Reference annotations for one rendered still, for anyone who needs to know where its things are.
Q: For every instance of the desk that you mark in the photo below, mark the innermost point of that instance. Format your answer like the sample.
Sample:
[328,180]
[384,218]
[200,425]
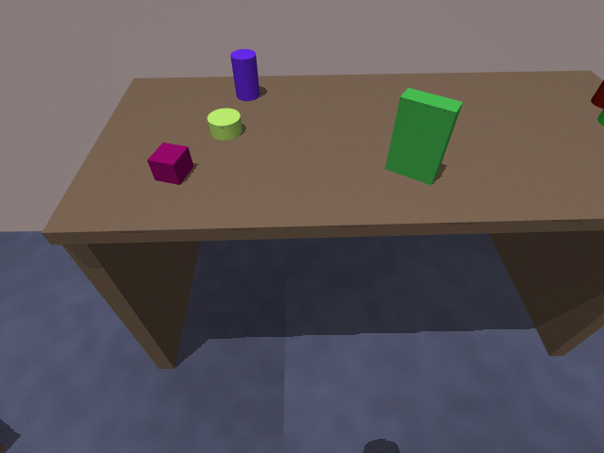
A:
[524,163]

